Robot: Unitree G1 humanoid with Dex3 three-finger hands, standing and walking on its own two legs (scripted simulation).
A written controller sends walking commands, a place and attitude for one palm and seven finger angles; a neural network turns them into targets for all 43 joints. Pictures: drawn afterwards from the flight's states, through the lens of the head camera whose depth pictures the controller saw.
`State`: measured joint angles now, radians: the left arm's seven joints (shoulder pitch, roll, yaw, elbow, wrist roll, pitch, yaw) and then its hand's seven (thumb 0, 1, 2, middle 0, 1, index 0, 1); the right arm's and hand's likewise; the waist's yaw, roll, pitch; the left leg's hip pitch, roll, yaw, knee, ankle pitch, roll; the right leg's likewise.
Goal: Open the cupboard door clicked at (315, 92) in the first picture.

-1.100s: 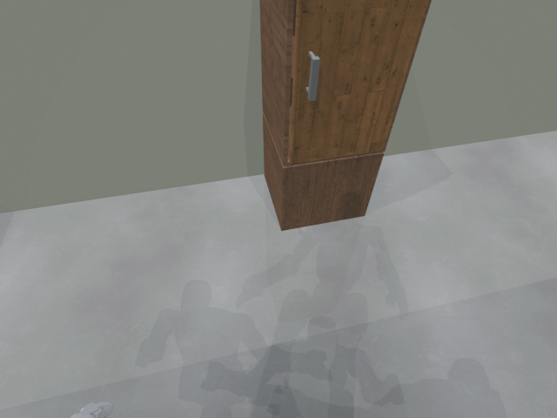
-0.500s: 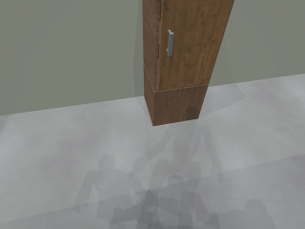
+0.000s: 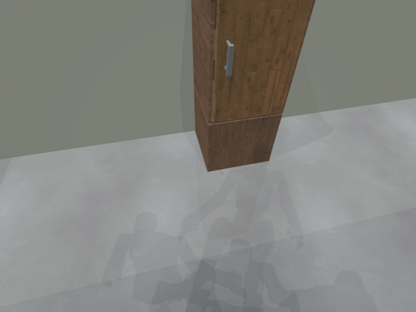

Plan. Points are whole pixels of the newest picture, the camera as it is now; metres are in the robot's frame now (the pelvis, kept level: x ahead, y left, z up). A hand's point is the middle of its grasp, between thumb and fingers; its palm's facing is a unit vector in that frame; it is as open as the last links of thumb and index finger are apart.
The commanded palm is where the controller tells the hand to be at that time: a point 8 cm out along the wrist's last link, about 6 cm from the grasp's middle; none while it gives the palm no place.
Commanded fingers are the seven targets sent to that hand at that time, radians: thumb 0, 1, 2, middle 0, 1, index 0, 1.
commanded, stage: look at it before walking up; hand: left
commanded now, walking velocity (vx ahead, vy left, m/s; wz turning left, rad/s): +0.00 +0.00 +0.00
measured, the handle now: (228, 58) +1.03 -0.02 +0.00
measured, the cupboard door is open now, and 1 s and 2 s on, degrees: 0 0 0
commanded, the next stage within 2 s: walk to a spot facing it in 0.44 s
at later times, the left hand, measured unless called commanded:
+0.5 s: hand out of the picture +0.08 +0.24 -0.16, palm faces -0.04 -0.94 -0.33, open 7.3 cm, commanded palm none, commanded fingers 0.00 0.90 0.90 -0.20 -0.30 -0.20 -0.30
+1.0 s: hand out of the picture +0.07 +0.17 -0.18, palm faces -0.15 -0.95 -0.26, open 7.3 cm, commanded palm none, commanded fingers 0.00 0.90 0.90 -0.20 -0.30 -0.20 -0.30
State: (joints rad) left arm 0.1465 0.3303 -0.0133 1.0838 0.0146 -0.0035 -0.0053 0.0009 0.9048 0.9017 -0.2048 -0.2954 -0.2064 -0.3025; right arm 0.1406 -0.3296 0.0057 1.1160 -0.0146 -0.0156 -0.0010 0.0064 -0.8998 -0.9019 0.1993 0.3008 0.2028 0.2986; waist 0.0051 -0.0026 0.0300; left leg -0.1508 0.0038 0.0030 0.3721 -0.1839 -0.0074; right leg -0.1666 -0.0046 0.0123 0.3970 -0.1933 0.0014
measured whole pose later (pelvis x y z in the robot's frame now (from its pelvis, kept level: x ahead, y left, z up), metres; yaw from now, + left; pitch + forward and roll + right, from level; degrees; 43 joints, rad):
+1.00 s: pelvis -0.01 -0.02 -0.02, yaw -12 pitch -1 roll +2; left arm 0.25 0.20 0.03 0.93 0.02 0.04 -0.01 0.00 0.91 0.90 -0.20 -0.30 -0.21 -0.30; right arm 0.15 -0.23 -0.05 0.98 -0.02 0.06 -0.02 0.01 -0.90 -0.90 0.20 0.30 0.20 0.30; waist 0.04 0.03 0.10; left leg -0.42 0.05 0.04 1.03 -0.45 -0.04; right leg -0.35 0.05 0.01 0.67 -0.31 -0.07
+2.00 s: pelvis -0.01 -0.05 -0.02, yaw -48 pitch -1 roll -1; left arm 0.12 0.20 0.04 0.90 0.02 -0.03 -0.03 0.00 0.91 0.90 -0.20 -0.29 -0.20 -0.30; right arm 0.41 -0.25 -0.05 1.07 -0.03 0.03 0.00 0.01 -0.90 -0.90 0.20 0.30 0.20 0.30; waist -0.05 0.02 0.06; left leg -0.39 0.18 0.11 1.13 -0.44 -0.05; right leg -0.28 -0.01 -0.09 0.59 -0.30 -0.02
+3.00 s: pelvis +0.23 -0.37 -0.03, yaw -71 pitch -2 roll +0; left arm 0.10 0.18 0.07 0.97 0.02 -0.06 -0.02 0.00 0.91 0.90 -0.20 -0.29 -0.20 -0.30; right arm 0.48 -0.09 -0.04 1.15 -0.01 -0.03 -0.02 0.01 -0.90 -0.90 0.20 0.30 0.20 0.30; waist -0.03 -0.01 0.10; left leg -0.21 0.16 0.17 1.20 -0.47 -0.04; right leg -0.41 0.02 -0.18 0.68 -0.23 -0.13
